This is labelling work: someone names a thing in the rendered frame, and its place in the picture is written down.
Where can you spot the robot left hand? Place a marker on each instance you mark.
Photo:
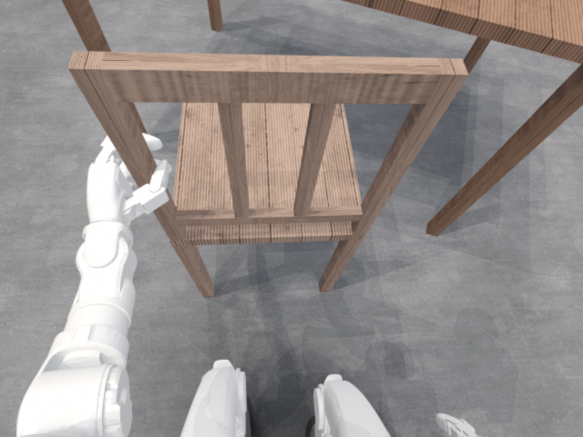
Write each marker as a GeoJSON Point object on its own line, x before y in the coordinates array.
{"type": "Point", "coordinates": [108, 185]}

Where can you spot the left robot upper arm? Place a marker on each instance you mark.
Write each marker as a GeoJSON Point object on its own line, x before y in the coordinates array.
{"type": "Point", "coordinates": [91, 401]}

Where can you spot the robot left forearm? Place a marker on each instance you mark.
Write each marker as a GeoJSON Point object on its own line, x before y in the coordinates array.
{"type": "Point", "coordinates": [97, 325]}

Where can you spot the chair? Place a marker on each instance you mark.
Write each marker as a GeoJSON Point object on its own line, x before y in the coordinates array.
{"type": "Point", "coordinates": [264, 153]}

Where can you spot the robot left thigh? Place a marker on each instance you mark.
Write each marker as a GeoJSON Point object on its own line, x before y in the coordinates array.
{"type": "Point", "coordinates": [221, 396]}

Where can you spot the robot right hand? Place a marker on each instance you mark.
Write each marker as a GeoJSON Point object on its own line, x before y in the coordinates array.
{"type": "Point", "coordinates": [454, 427]}

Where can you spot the table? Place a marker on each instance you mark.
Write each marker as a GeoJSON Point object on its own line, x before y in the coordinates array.
{"type": "Point", "coordinates": [550, 27]}

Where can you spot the robot left shin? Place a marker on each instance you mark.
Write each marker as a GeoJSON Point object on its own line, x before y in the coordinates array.
{"type": "Point", "coordinates": [240, 422]}

